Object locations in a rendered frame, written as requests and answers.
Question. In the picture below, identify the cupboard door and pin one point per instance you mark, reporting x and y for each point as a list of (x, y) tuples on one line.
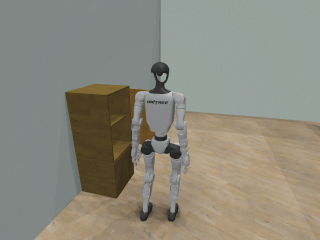
[(145, 132)]

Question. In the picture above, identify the robot left upper arm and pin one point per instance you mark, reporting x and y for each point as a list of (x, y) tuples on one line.
[(138, 108)]

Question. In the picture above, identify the left robot forearm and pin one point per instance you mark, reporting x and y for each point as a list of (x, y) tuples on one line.
[(135, 135)]

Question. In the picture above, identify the right robot hand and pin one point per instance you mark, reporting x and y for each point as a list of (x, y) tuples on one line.
[(185, 160)]

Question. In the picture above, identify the robot left foot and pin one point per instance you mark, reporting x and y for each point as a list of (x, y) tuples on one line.
[(144, 215)]

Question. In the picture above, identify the left robot hand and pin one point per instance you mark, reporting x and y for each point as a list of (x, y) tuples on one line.
[(136, 154)]

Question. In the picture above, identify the robot right upper arm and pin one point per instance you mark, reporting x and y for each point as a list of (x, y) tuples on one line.
[(180, 99)]

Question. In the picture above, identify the robot right thigh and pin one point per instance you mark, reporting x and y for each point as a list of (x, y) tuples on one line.
[(175, 154)]

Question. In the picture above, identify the right robot forearm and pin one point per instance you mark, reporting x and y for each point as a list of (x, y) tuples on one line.
[(183, 141)]

